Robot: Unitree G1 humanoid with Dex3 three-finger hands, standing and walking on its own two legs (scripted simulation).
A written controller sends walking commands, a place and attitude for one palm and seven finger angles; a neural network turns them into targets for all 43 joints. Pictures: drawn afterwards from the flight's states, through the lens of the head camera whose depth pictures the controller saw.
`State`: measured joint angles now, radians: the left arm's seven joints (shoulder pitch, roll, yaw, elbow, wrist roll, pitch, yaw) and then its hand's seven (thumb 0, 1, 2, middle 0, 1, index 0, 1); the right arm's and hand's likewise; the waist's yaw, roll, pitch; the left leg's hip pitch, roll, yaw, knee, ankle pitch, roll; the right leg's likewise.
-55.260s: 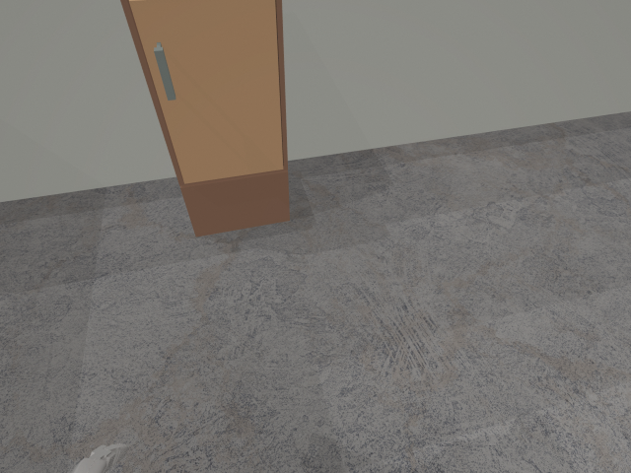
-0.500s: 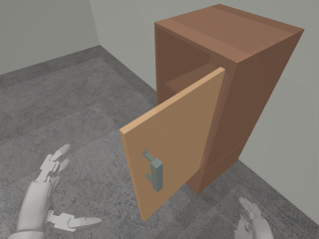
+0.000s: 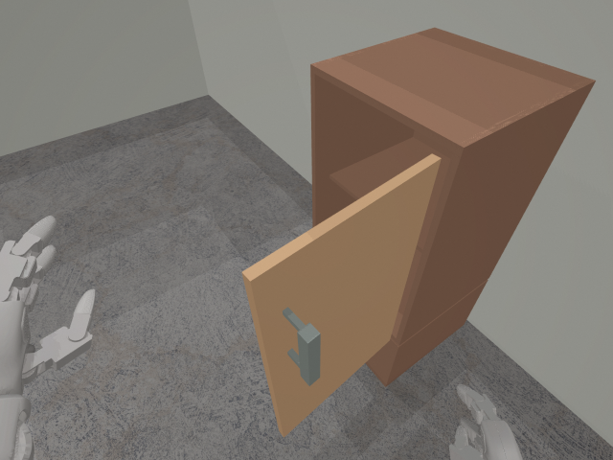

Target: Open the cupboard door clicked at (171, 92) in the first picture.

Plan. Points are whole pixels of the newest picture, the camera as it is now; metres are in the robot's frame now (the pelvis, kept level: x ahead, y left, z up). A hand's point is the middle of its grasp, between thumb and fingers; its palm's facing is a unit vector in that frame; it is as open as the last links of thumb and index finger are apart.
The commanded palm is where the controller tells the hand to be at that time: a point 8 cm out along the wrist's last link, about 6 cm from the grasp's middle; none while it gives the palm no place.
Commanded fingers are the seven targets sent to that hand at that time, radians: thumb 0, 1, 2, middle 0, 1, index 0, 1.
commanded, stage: draw the hand back to the body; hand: left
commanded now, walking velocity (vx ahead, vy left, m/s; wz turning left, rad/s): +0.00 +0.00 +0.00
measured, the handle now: (300, 346) +0.29 +0.06 -0.03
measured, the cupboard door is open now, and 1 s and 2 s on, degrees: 95 95 95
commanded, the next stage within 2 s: step back with the hand held close in 0.38 s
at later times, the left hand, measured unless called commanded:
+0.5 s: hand (80, 340) +0.17 +0.24 +0.16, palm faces +0.45 -0.79 -0.41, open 7.4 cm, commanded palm +0.13 +0.28 +0.18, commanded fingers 0.00 0.90 0.90 -0.20 -0.30 -0.20 -0.30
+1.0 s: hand (31, 375) +0.14 +0.26 +0.17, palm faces +0.42 -0.75 -0.51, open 7.4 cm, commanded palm +0.08 +0.30 +0.18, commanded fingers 0.00 0.90 0.90 -0.20 -0.30 -0.20 -0.30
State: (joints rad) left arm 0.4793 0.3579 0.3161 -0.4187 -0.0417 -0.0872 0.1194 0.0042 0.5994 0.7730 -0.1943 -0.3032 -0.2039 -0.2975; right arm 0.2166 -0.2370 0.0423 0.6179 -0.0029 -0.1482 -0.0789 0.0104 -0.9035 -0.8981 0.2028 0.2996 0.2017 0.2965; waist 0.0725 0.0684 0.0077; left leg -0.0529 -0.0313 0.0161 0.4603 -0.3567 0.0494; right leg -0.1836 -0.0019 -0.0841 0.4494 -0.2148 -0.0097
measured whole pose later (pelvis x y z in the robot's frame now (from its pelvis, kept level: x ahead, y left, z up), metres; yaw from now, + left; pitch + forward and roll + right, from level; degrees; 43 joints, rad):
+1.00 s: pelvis -0.07 +0.00 -0.01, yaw -1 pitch -1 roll +1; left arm 0.54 0.42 0.43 -0.48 -0.02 -0.19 0.15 0.01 0.89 0.90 -0.21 -0.30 -0.22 -0.30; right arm 0.20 -0.24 -0.01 0.57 0.00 -0.04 -0.10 0.01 -0.91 -0.90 0.20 0.30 0.20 0.30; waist 0.01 -0.01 0.02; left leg -0.25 -0.06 0.06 0.56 -0.30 0.07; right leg -0.38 -0.04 -0.04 0.54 -0.14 -0.01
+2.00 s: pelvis -0.22 -0.02 -0.01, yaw +4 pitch +3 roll +1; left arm 0.51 0.45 0.42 -0.53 -0.01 -0.20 0.16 0.01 0.89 0.90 -0.21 -0.30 -0.22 -0.30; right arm 0.15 -0.23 -0.03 0.60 0.00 -0.05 -0.10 0.01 -0.91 -0.90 0.20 0.30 0.20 0.30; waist -0.03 -0.05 0.05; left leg -0.32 0.01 -0.02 0.57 -0.31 -0.01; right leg -0.50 0.01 0.01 0.54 -0.13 0.01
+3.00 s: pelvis -0.30 -0.04 +0.00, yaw +0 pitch -1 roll +0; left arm 0.55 0.42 0.40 -0.45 -0.03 -0.21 0.14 0.01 0.89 0.90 -0.21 -0.30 -0.22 -0.30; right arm 0.20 -0.21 0.01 0.63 0.00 -0.14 -0.07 0.01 -0.90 -0.90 0.20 0.30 0.20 0.30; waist -0.01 -0.01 0.02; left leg -0.21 0.01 0.05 0.47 -0.25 0.00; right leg -0.23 0.06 -0.01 0.48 -0.23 -0.06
